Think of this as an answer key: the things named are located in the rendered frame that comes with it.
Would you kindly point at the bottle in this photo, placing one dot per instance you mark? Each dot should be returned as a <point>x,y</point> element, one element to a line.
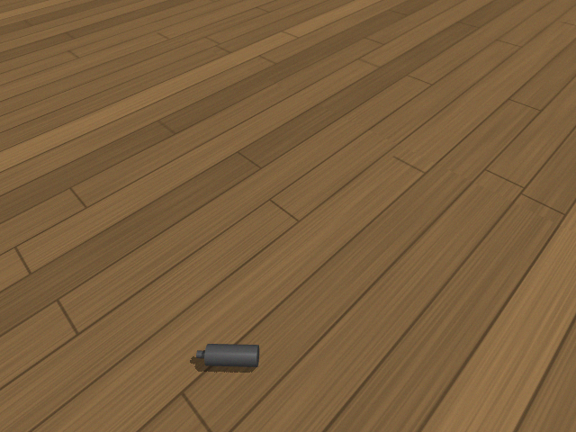
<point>230,355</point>

